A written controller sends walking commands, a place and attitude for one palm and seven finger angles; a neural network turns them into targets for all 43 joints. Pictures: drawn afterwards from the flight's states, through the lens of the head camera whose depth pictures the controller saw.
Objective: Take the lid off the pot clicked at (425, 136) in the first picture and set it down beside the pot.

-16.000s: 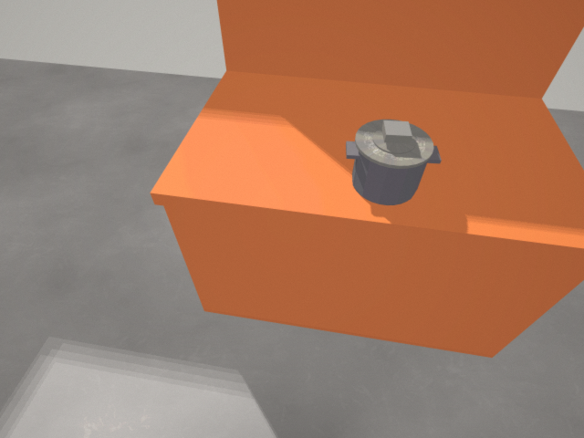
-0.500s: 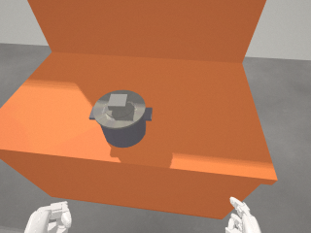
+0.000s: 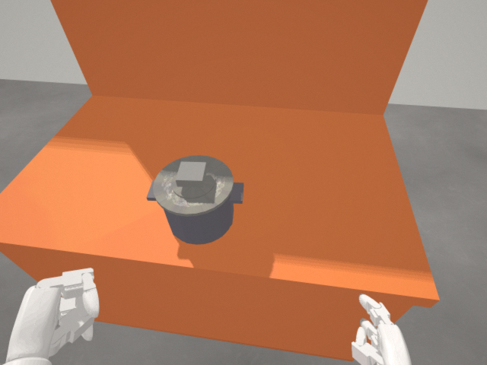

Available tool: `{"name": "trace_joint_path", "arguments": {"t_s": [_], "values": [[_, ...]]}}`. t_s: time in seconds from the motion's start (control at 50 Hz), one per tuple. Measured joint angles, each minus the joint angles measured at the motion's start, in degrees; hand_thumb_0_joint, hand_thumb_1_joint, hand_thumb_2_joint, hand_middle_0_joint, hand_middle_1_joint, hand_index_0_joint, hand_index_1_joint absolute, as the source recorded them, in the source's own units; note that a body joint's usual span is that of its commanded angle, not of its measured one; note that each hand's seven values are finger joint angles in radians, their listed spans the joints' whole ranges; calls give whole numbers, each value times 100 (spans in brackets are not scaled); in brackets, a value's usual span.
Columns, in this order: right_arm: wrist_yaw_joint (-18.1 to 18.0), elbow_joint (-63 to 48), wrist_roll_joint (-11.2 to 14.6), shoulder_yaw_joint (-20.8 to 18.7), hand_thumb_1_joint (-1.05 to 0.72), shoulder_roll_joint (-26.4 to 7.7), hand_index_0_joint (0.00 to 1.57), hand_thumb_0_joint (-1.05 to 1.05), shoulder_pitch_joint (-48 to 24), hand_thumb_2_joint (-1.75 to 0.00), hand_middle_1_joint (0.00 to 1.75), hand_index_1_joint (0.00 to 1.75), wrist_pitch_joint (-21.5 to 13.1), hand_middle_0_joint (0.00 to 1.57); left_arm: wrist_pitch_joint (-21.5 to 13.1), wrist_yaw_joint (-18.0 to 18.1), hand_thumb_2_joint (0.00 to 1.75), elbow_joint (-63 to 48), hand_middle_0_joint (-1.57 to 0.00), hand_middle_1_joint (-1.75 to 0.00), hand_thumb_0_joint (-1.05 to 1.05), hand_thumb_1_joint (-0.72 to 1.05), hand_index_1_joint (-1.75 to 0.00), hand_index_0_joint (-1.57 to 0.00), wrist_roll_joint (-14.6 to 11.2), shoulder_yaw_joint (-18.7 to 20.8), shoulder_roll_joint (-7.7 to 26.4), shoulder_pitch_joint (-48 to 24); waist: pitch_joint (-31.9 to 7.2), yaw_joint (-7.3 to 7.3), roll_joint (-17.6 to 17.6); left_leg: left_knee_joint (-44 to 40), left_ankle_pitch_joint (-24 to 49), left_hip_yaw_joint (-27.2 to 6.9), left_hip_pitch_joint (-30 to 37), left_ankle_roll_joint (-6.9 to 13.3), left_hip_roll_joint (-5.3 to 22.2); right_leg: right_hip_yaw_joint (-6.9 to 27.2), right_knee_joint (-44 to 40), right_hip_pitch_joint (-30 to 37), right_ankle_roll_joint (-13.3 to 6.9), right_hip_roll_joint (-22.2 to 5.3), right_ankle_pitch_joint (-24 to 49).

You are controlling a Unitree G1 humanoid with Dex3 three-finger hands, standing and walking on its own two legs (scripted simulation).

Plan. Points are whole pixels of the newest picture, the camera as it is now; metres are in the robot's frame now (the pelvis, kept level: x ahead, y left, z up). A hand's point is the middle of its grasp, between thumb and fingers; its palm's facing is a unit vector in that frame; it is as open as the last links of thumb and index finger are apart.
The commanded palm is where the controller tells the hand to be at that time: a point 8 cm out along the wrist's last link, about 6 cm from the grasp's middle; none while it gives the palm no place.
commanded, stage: raise the hand higher, near the body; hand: left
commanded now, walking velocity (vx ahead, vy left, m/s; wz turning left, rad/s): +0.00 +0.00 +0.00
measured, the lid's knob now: (191, 174) +0.45 +0.17 +0.04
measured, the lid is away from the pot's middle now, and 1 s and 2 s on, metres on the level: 0.00 0.00 0.00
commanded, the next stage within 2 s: reach forward and open the fingers in 0.08 s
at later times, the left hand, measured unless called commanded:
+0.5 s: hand (60, 290) +0.17 +0.28 +0.09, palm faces -0.04 -0.11 -0.99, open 3.0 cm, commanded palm +0.16 +0.26 +0.14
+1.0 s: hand (78, 267) +0.20 +0.26 +0.11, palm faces -0.20 -0.06 -0.98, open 8.0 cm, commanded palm +0.19 +0.25 +0.16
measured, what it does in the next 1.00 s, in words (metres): stands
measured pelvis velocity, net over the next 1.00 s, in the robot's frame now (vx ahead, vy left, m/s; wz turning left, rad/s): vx -0.05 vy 0.00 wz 0.00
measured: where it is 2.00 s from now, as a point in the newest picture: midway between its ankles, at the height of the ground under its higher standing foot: outside the picture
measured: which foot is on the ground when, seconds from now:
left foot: down 0.00-1.00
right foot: down 0.00-1.00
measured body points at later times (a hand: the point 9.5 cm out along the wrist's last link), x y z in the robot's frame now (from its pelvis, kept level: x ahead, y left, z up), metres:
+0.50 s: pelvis -0.01 +0.00 +0.00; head -0.01 -0.04 +0.45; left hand +0.17 +0.28 +0.15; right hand +0.20 -0.22 -0.09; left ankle -0.04 +0.13 -0.73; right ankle -0.02 -0.15 -0.73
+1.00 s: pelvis -0.05 +0.00 +0.01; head -0.04 -0.04 +0.46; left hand +0.21 +0.26 +0.16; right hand +0.15 -0.22 -0.10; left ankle -0.04 +0.13 -0.73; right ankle -0.02 -0.15 -0.73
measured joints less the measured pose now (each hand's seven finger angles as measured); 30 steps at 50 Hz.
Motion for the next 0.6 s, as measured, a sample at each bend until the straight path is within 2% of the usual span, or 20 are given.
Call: {"name": "trace_joint_path", "arguments": {"t_s": [0.2, 0.24, 0.3, 0.34, 0.38, 0.42, 0.46, 0.5, 0.6], "values": [[62, -28, -26, 110, -90, -4, 20, 2, -27, -90, 30, 30, 12, 20, -106, 8, 90, -386, -130, -150, 2, 89, -150, -129, -57, 204, 75, -393, 83, 39, 16, -152, 84, 44, 161, 23, -13, 36, -183, 158, 20, -7, 116], [127, -98, -97, 154, -90, -63, 20, 2, -34, -90, 30, 30, 245, 20, 139, 163, 90, -522, -130, -150, 1, 89, -150, -129, 1148, 124, 328, -502, -4, 67, 3, -124, 88, 55, 52, 26, -22, 49, -128, 33, 7, -17, 110], [285, -234, -151, 147, -90, -184, 20, 2, -152, -90, 30, 30, 670, 20, 523, 324, 90, -529, -129, -148, 1, 87, -149, -128, 2549, -52, 692, -754, -17, 105, 37, -59, 112, 77, -153, 25, -37, 80, -21, -203, -44, -29, 113], [393, -286, -144, 122, -90, -260, 21, 2, -269, -90, 30, 30, 960, 20, 801, 349, 90, -541, -127, -146, 1, 84, -146, -126, 3332, -133, 889, -683, -47, 124, 101, -48, 125, 159, -257, 25, -13, 166, 2, -355, -69, 1, 154], [453, -339, -118, 91, -90, -337, 21, 2, -338, -90, 30, 30, 1213, 20, 1033, 298, 91, -549, -125, -142, 1, 81, -142, -124, 3911, -232, 1083, -573, -102, 120, 166, -57, 143, 209, -339, 31, -5, 219, -1, -461, -48, 11, 192], [454, -343, -66, 58, -90, -422, 21, 2, -374, -90, 30, 30, 1366, 20, 1167, 180, 93, -476, -124, -136, 1, 76, -137, -123, 4265, -341, 1233, -605, -139, 122, 231, -84, 173, 210, -375, 38, -13, 222, -28, -494, -23, 4, 219], [417, -313, -8, 26, -90, -491, 21, 2, -388, -90, 30, 30, 1430, 20, 1210, -11, 96, -355, -122, -130, 1, 71, -130, -121, 4430, -427, 1340, -752, -169, 117, 289, -123, 208, 181, -370, 44, -29, 193, -67, -471, 1, -14, 240], [364, -281, 49, 6, -90, -528, 20, 2, -387, -90, 30, 30, 1442, 20, 1170, -228, 99, -191, -121, -123, 1, 65, -124, -120, 4464, -477, 1404, -902, -197, 92, 328, -179, 249, 142, -331, 47, -49, 153, -112, -417, 16, -34, 257], [266, -276, 127, 18, -90, -549, 20, 2, -365, -90, 30, 30, 1419, 20, 1036, -913, 108, 176, -116, -106, 0, 51, -106, -115, 4370, -607, 1541, -1320, -155, 29, 352, -323, 347, 61, -159, 36, -62, 68, -239, -214, 5, -47, 314]]}}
